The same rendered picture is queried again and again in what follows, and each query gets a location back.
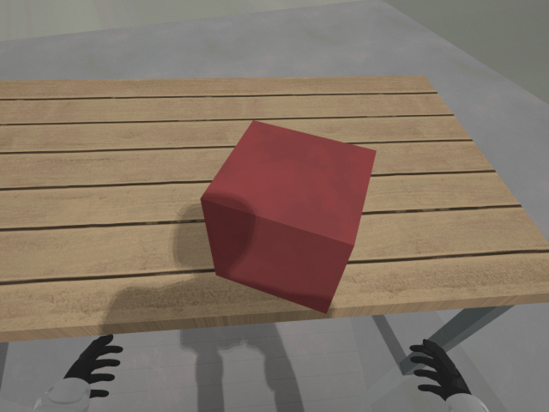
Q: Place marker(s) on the robot left forearm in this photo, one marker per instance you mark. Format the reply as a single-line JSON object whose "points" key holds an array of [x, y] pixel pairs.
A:
{"points": [[67, 395]]}

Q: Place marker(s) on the robot right forearm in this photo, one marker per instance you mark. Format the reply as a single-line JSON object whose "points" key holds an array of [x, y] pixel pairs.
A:
{"points": [[463, 402]]}

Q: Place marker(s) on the table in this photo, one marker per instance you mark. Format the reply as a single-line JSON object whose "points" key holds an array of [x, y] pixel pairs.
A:
{"points": [[102, 230]]}

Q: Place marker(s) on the carton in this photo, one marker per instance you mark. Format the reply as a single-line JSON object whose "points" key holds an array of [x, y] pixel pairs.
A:
{"points": [[283, 212]]}

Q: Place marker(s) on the right robot hand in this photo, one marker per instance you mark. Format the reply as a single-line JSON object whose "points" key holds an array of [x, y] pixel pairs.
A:
{"points": [[446, 373]]}

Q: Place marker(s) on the left robot hand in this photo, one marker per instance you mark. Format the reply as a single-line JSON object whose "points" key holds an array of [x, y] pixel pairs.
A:
{"points": [[87, 362]]}

